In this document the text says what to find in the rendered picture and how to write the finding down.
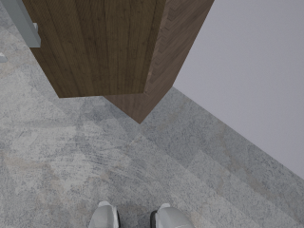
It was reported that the handle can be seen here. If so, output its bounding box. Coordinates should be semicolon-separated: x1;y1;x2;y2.
0;0;41;48

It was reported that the left robot thigh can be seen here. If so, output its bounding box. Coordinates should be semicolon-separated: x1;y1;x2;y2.
88;205;119;228

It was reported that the cupboard door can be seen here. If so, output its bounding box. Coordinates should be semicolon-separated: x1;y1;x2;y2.
22;0;166;99

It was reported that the right robot shin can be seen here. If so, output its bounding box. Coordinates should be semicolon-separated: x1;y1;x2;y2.
156;203;170;228

